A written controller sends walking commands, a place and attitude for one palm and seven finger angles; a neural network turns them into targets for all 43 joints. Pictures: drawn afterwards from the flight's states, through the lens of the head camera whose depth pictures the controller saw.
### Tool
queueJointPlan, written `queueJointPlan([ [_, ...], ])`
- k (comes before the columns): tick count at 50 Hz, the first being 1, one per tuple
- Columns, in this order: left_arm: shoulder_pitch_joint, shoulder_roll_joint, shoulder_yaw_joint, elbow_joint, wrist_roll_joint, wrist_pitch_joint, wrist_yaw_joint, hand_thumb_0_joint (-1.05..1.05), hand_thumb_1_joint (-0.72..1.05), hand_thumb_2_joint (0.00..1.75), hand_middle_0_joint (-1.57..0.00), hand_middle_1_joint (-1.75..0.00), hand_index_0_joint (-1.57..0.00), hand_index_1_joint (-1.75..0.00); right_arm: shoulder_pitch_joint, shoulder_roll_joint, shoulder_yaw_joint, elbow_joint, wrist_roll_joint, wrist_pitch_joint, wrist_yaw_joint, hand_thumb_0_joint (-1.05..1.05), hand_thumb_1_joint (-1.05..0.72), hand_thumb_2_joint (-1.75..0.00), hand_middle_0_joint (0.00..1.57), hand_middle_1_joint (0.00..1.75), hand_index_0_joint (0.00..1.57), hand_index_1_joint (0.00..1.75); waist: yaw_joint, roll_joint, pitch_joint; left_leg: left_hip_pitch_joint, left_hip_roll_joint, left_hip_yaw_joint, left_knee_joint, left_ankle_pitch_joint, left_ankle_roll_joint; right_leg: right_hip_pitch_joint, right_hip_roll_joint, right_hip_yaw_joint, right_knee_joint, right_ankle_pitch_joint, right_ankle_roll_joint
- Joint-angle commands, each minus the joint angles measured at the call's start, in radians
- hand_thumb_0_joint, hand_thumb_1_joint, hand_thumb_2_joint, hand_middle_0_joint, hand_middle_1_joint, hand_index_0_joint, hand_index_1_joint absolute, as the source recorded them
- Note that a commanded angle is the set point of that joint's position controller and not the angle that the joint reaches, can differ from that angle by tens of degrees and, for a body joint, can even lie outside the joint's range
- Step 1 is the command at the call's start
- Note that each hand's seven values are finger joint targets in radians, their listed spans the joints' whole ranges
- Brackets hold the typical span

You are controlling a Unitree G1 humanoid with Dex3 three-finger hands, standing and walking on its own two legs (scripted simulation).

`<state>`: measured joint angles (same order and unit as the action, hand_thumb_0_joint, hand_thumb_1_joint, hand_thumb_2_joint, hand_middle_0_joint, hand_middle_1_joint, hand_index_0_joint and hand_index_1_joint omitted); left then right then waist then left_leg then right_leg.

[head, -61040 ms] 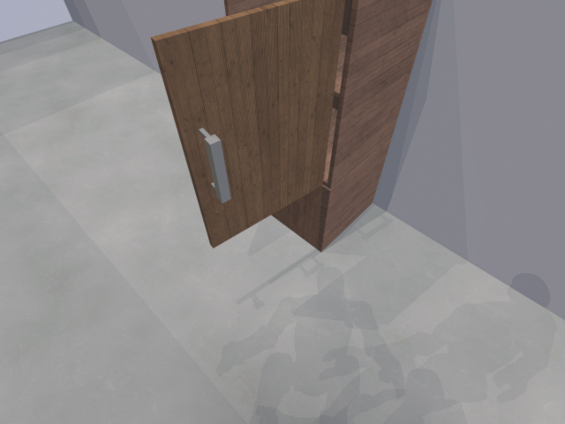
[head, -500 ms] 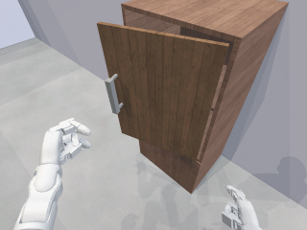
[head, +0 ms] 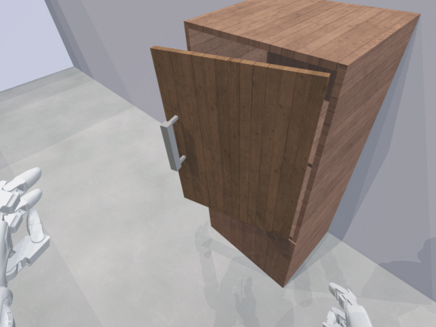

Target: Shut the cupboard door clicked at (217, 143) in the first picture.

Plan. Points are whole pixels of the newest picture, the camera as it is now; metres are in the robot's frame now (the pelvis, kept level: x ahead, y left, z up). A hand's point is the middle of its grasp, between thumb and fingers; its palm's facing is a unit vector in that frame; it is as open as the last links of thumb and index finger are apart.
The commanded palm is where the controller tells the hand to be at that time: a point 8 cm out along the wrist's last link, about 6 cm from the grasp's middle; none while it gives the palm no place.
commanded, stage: draw the hand back to the body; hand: left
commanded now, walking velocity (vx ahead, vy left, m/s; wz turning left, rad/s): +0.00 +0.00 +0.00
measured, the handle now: (175, 143) +0.63 +0.22 -0.03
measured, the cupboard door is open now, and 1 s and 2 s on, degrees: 17 17 17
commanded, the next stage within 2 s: step back with the hand held close in 0.28 s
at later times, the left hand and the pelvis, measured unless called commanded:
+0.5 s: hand (54, 236) +0.19 +0.26 +0.15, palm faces +0.43 -0.79 -0.43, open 7.4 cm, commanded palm +0.14 +0.30 +0.17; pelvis +0.00 +0.00 +0.00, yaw -1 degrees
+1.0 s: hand (17, 259) +0.15 +0.30 +0.15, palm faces +0.38 -0.79 -0.48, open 7.4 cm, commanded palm +0.09 +0.33 +0.17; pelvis -0.06 +0.04 -0.01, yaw -2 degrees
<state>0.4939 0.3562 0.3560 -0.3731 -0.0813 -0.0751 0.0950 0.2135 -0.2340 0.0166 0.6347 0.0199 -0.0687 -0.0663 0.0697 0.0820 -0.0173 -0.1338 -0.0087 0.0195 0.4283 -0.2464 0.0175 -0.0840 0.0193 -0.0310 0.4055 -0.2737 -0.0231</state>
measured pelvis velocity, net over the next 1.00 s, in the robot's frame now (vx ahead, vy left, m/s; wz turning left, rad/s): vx -0.06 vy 0.04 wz -0.03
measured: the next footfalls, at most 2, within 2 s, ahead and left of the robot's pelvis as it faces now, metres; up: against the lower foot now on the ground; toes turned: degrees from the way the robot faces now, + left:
right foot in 1.56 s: -0.17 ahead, -0.10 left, +0.00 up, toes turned +5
left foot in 1.92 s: -0.05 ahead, +0.11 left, +0.00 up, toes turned +0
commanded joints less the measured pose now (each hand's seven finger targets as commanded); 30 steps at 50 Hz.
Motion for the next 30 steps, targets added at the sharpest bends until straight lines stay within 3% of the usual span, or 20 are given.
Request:
queueJointPlan([
  [1,-0.147,0.17,0.084,-0.164,0.006,-0.062,0.019,0.0,0.9,0.9,-0.2,-0.3,-0.2,-0.3,-0.142,-0.098,-0.037,-0.168,-0.004,-0.068,-0.016,0.0,-0.9,-0.9,0.2,0.3,0.2,0.3,-0.021,-0.056,-0.024,0.03,0.029,0.002,-0.058,0.147,0.021,-0.081,-0.031,0.016,-0.076,0.134,0.021],
  [3,-0.141,0.189,0.098,-0.161,0.006,-0.066,0.021,0.0,0.9,0.9,-0.2,-0.3,-0.2,-0.3,-0.145,-0.099,-0.037,-0.163,-0.006,-0.075,-0.02,0.0,-0.9,-0.9,0.2,0.3,0.2,0.3,-0.013,-0.058,-0.026,0.028,0.028,0.0,-0.056,0.145,0.023,-0.075,-0.032,0.023,-0.085,0.133,0.02],
  [6,-0.143,0.2,0.106,-0.208,0.009,-0.076,0.026,0.0,0.9,0.9,-0.2,-0.3,-0.2,-0.3,-0.148,-0.091,-0.033,-0.165,-0.008,-0.085,-0.02,0.0,-0.9,-0.9,0.2,0.3,0.2,0.3,-0.006,-0.017,-0.08,0.04,0.022,0.001,-0.052,0.179,0.022,-0.037,-0.035,0.02,-0.061,0.176,0.016],
  [10,-0.13,0.204,0.115,-0.213,0.007,-0.077,0.025,0.0,0.9,0.9,-0.2,-0.3,-0.2,-0.3,-0.153,-0.085,-0.03,-0.164,-0.007,-0.091,-0.019,0.0,-0.9,-0.9,0.2,0.3,0.2,0.3,-0.003,0.003,-0.053,0.031,0.023,0.007,-0.047,0.193,0.018,-0.045,-0.034,0.024,-0.067,0.194,0.017],
  [13,-0.106,0.202,0.124,-0.178,0.003,-0.074,0.022,0.0,0.9,0.9,-0.2,-0.3,-0.2,-0.3,-0.149,-0.086,-0.032,-0.159,-0.007,-0.089,-0.019,0.0,-0.9,-0.9,0.2,0.3,0.2,0.3,-0.004,-0.024,-0.017,0.02,0.027,0.006,-0.053,0.184,0.016,-0.057,-0.03,0.026,-0.084,0.181,0.017],
  [20,-0.101,0.185,0.11,-0.184,0.001,-0.074,0.016,0.0,0.9,0.9,-0.2,-0.3,-0.2,-0.3,-0.146,-0.086,-0.034,-0.165,-0.007,-0.082,-0.014,0.0,-0.9,-0.9,0.2,0.3,0.2,0.3,-0.006,-0.018,-0.05,0.034,0.027,0.013,-0.052,0.207,0.019,-0.039,-0.033,0.027,-0.072,0.216,0.02],
  [21,-0.186,0.279,0.201,-0.223,0.008,-0.114,0.029,0.0,0.9,0.9,-0.2,-0.3,-0.2,-0.3,-0.136,-0.122,-0.048,-0.187,0.004,-0.058,-0.011,0.0,-0.9,-0.9,0.2,0.3,0.2,0.3,-0.046,-0.034,-0.026,-0.019,0.051,-0.009,0.021,0.126,0.033,-0.126,-0.1,0.146,-0.121,0.241,0.014],
  [22,-0.126,0.23,0.157,-0.159,0.011,-0.124,0.028,0.0,0.9,0.9,-0.2,-0.3,-0.2,-0.3,-0.136,-0.114,-0.048,-0.165,-0.004,-0.045,-0.012,0.0,-0.9,-0.9,0.2,0.3,0.2,0.3,-0.056,-0.073,-0.035,-0.024,0.043,-0.016,0.057,0.1,0.031,-0.147,-0.136,0.165,-0.132,0.253,0.002],
  [24,-0.096,0.213,0.135,-0.147,0.017,-0.141,0.028,0.0,0.9,0.9,-0.2,-0.3,-0.2,-0.3,-0.135,-0.108,-0.053,-0.166,-0.002,-0.026,-0.01,0.0,-0.9,-0.9,0.2,0.3,0.2,0.3,-0.06,-0.108,-0.053,-0.05,0.04,-0.016,0.085,0.094,0.025,-0.153,-0.167,0.171,-0.117,0.289,-0.006],
  [27,-0.061,0.216,0.135,-0.169,0.014,-0.151,0.036,0.0,0.9,0.9,-0.2,-0.3,-0.2,-0.3,-0.129,-0.118,-0.064,-0.178,0.001,-0.005,-0.013,0.0,-0.9,-0.9,0.2,0.3,0.2,0.3,-0.065,-0.061,-0.111,-0.034,0.056,-0.02,0.056,0.179,0.022,-0.135,-0.15,0.137,-0.051,0.349,-0.006],
  [30,-0.035,0.243,0.161,-0.22,0.011,-0.152,0.043,0.0,0.9,0.9,-0.2,-0.3,-0.2,-0.3,-0.134,-0.126,-0.065,-0.201,0.0,0.013,-0.026,0.0,-0.9,-0.9,0.2,0.3,0.2,0.3,-0.062,-0.001,-0.165,-0.017,0.09,-0.043,0.019,0.39,0.022,-0.095,-0.096,0.083,0.039,0.436,0.012],
])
